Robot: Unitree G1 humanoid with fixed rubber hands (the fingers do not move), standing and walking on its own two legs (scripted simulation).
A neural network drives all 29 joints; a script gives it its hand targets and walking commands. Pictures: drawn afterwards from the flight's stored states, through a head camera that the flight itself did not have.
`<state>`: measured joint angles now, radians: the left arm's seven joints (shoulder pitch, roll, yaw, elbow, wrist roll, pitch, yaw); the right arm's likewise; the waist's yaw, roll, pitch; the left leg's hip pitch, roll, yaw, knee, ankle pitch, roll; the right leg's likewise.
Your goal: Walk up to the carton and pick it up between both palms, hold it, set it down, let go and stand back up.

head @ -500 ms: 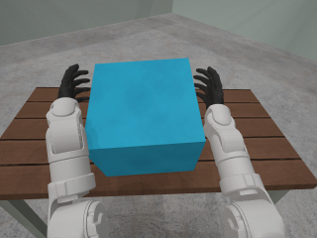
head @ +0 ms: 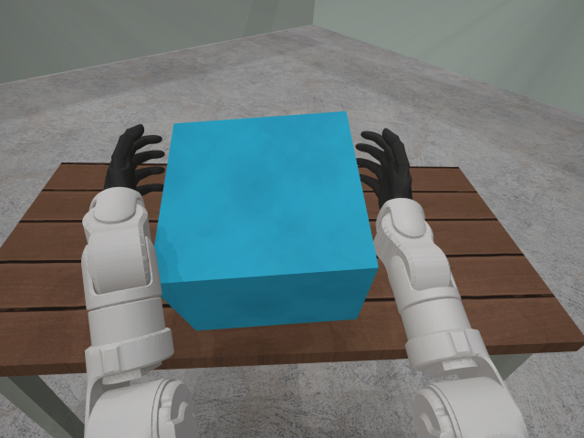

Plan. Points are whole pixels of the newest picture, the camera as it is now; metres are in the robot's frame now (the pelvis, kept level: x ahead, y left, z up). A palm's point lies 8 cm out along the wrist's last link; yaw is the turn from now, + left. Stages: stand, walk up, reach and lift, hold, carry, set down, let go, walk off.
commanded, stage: hold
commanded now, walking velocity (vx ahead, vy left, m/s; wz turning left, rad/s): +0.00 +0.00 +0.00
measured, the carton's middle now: (268, 224) +0.39 -0.01 +0.12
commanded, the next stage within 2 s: none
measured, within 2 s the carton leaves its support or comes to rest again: neither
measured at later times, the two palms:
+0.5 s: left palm (127, 190) +0.36 +0.16 +0.21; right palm (395, 196) +0.34 -0.16 +0.20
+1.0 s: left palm (125, 193) +0.37 +0.17 +0.20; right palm (391, 195) +0.35 -0.16 +0.19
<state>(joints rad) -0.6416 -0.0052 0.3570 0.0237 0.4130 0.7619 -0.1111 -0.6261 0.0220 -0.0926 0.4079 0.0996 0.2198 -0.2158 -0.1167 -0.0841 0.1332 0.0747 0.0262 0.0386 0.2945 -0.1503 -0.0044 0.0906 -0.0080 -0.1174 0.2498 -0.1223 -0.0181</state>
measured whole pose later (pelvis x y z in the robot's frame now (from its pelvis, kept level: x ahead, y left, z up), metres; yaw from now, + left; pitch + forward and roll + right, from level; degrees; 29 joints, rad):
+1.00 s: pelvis +0.00 +0.00 +0.00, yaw +0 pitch -12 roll +0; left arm -0.64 -0.02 0.37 0.03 0.42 0.76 -0.11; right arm -0.62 0.04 -0.11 0.43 0.08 0.20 -0.20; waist -0.12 -0.09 0.13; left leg 0.07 0.03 0.04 0.29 -0.15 0.00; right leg 0.09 -0.01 -0.12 0.25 -0.12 -0.02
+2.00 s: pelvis +0.00 +0.00 +0.00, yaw +1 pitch -13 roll +0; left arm -0.60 -0.02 0.36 -0.01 0.41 0.76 -0.12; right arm -0.60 0.03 -0.08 0.38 0.10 0.21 -0.21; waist -0.13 -0.10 0.13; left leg 0.09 0.03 0.04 0.29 -0.15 -0.01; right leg 0.11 -0.01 -0.12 0.24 -0.13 -0.02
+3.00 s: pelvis +0.00 +0.00 +0.00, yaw +1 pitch -13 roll +0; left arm -0.64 -0.02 0.37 0.04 0.42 0.78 -0.11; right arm -0.62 0.04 -0.10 0.43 0.08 0.23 -0.21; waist -0.13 -0.10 0.13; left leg 0.08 0.02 0.04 0.30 -0.14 0.00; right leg 0.10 -0.01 -0.12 0.25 -0.12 -0.02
